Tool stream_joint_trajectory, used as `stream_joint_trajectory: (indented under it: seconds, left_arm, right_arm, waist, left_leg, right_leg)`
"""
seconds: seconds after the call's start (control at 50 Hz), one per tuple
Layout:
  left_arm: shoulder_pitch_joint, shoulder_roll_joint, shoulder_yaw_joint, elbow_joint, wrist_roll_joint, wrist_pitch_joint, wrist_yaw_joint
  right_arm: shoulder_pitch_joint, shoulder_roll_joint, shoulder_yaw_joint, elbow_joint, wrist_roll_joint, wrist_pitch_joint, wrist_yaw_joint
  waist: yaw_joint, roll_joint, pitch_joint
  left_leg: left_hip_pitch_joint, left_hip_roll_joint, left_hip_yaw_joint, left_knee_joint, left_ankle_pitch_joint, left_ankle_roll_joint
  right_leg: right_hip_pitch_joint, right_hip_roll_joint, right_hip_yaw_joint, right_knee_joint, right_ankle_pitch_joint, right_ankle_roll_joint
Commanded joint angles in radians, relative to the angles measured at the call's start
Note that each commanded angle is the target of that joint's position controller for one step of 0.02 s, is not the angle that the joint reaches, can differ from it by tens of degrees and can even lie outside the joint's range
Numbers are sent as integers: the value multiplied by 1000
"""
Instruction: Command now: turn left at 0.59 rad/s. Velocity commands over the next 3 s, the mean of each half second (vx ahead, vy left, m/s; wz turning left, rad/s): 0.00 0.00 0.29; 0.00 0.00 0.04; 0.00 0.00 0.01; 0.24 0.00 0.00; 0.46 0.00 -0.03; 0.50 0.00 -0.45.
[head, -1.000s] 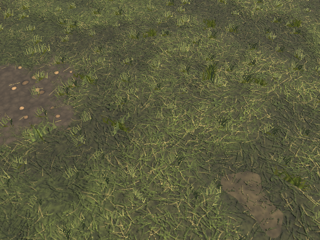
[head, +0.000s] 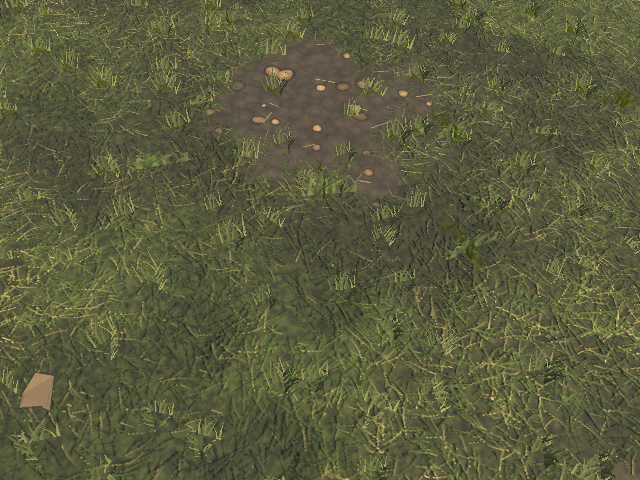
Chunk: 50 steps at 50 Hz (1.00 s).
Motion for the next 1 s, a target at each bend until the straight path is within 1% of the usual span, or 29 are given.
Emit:
stream_joint_trajectory:
  seconds: [0.02,0.04,0.08,0.14,0.16,0.18,0.2,0.22,0.24,0.26,0.28,0.3,0.32,0.34,0.38,0.4,0.42,0.44,0.46,0.48,0.5,0.52,0.54,0.56,0.58,0.64,0.72,0.82,1.0]
  left_arm:
    - [-13,54,9,-69,-1,-15,0]
    - [-22,52,7,-72,-2,-16,-3]
    - [-16,56,5,-70,-7,-18,-11]
    - [-17,61,5,-78,-13,-24,-24]
    - [-13,59,5,-81,-14,-28,-28]
    - [5,51,3,-78,-14,-33,-34]
    - [32,40,1,-71,-11,-39,-39]
    - [39,58,3,-75,3,-43,-40]
    - [50,120,11,-92,24,-43,-34]
    - [9,132,7,-74,41,-41,-36]
    - [-30,63,-11,-96,32,-46,-36]
    - [-32,56,-14,-95,26,-47,-34]
    - [-28,77,-9,-91,18,-47,-30]
    - [-33,86,-8,-88,5,-48,-27]
    - [-42,77,-12,-82,0,-38,-26]
    - [-37,68,-14,-79,0,-32,-28]
    - [-33,59,-18,-76,-4,-25,-29]
    - [-22,49,-22,-71,-9,-20,-31]
    - [12,41,-25,-63,-10,-22,-34]
    - [38,31,-30,-60,-1,-31,-40]
    - [69,37,-30,-60,13,-42,-50]
    - [62,16,-36,-58,16,-45,-51]
    - [14,38,-33,-58,15,-44,-49]
    - [-4,29,-33,-61,12,-41,-47]
    - [-8,24,-34,-60,8,-35,-42]
    - [14,19,-34,-52,5,-28,-35]
    - [29,15,-33,-30,3,-28,-28]
    - [49,17,-31,0,1,-28,-20]
    - [82,17,-30,61,-2,-25,-6]
  right_arm:
    - [-30,-175,-50,-72,4,-11,-16]
    - [-30,-181,-52,-73,4,-8,-17]
    - [-40,-178,-49,-76,-1,-4,-14]
    - [-34,-164,-39,-69,-5,0,-4]
    - [-37,-158,-34,-67,-4,2,-2]
    - [-49,-149,-29,-67,-1,3,-2]
    - [-60,-134,-21,-66,4,5,-3]
    - [-28,-108,-12,-58,1,1,-5]
    - [12,-66,1,-58,-20,-6,-6]
    - [33,-71,-3,-69,-13,-13,-5]
    - [16,-126,-16,-57,-23,-16,-10]
    - [-14,-145,-27,-55,-14,-15,-10]
    - [-20,-129,-28,-43,-11,-8,-13]
    - [-21,-118,-27,-43,-13,-1,-12]
    - [-2,-56,-9,-24,-6,3,-5]
    - [0,-34,-2,-17,-3,1,-2]
    - [11,-24,0,-5,-1,0,0]
    - [25,-22,0,8,-3,-2,2]
    - [18,-37,-1,10,-10,-1,5]
    - [9,-77,-7,-4,-19,-1,3]
    - [3,-126,-16,-13,-19,2,-2]
    - [1,-106,-16,7,-19,1,4]
    - [-9,-68,-7,-2,-20,-4,10]
    - [-9,-54,-1,7,-27,-10,9]
    - [-8,-61,0,8,-27,-17,8]
    - [18,-56,5,21,-24,-31,2]
    - [27,-45,11,28,-22,-34,-4]
    - [39,-31,15,40,-20,-38,-6]
    - [55,-11,19,78,-17,-42,-8]
  waist:
    - [1,156,-154]
    - [-4,163,-150]
    - [-10,178,-148]
    - [-25,193,-142]
    - [-22,193,-140]
    - [-5,188,-138]
    - [20,181,-134]
    - [16,145,-136]
    - [-14,-13,-158]
    - [-75,-220,-119]
    - [-42,-195,-113]
    - [-24,-175,-102]
    - [-17,-151,-101]
    - [-12,-144,-90]
    - [-20,-120,-89]
    - [-14,-129,-97]
    - [-18,-136,-107]
    - [-25,-137,-113]
    - [-13,-126,-117]
    - [3,-71,-128]
    - [44,30,-126]
    - [44,120,-125]
    - [16,89,-85]
    - [16,82,-73]
    - [15,83,-52]
    - [15,84,-47]
    - [12,64,-35]
    - [9,42,-36]
    - [10,36,-35]
  left_leg:
    - [161,225,-252,-95,320,184]
    - [146,221,-270,-95,272,183]
    - [116,223,-287,-89,216,180]
    - [95,225,-329,-65,223,177]
    - [98,223,-344,-51,235,173]
    - [91,210,-345,-32,242,159]
    - [69,186,-336,-13,219,131]
    - [26,151,-320,10,129,82]
    - [-43,68,-224,149,-53,16]
    - [-91,-25,-89,200,-276,-36]
    - [-59,16,-68,284,-338,-79]
    - [-76,19,-55,333,-324,-93]
    - [-92,24,-45,365,-332,-109]
    - [-111,43,-45,383,-319,-123]
    - [-54,55,-6,303,-297,-133]
    - [-18,52,18,227,-251,-134]
    - [30,45,41,128,-167,-131]
    - [91,34,61,-1,-46,-123]
    - [147,41,46,-61,52,-110]
    - [199,92,-16,-52,177,-87]
    - [211,137,-55,-1,266,-47]
    - [121,128,-57,-2,91,-9]
    - [74,115,-62,-27,16,-5]
    - [53,115,-64,-40,-9,-14]
    - [41,107,-57,-40,1,-22]
    - [38,102,-52,-32,10,-31]
    - [36,96,-51,-30,-2,-29]
    - [47,89,-43,-22,16,-27]
    - [56,75,-24,-16,44,-28]
  right_leg:
    - [-10,8,33,-133,45,7]
    - [13,15,36,-176,47,6]
    - [69,16,31,-241,44,1]
    - [145,19,18,-327,25,-14]
    - [170,20,14,-375,30,-23]
    - [218,22,5,-461,75,-36]
    - [298,22,-6,-598,183,-53]
    - [386,-28,38,-667,299,-77]
    - [466,-196,193,-697,478,-135]
    - [380,-307,338,-714,554,-283]
    - [342,-326,358,-740,504,-342]
    - [358,-296,330,-735,474,-328]
    - [379,-268,297,-727,457,-309]
    - [393,-264,282,-715,475,-298]
    - [378,-210,198,-684,545,-269]
    - [384,-187,168,-667,568,-261]
    - [388,-167,144,-647,573,-253]
    - [385,-148,124,-633,546,-235]
    - [373,-134,120,-630,488,-204]
    - [339,-117,112,-616,386,-158]
    - [303,-69,67,-595,288,-121]
    - [352,-28,8,-599,202,-85]
    - [361,-24,-1,-573,194,-68]
    - [363,-26,-4,-567,209,-69]
    - [357,-29,1,-563,232,-74]
    - [360,-30,3,-560,249,-76]
    - [354,-29,3,-562,246,-65]
    - [353,-30,4,-564,258,-55]
    - [356,-31,5,-565,271,-50]
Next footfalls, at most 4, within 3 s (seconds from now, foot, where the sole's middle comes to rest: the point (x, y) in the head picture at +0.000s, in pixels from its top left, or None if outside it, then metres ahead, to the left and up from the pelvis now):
0.22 right None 0.07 -0.14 -0.78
0.48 left None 0.01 0.12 -0.78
2.24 left None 0.40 0.16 -0.78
2.82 right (341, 347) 0.73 -0.05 -0.78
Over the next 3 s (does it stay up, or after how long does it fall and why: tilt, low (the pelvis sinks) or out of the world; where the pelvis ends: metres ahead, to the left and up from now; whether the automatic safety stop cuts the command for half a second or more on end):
stays up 0.66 0.02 0.00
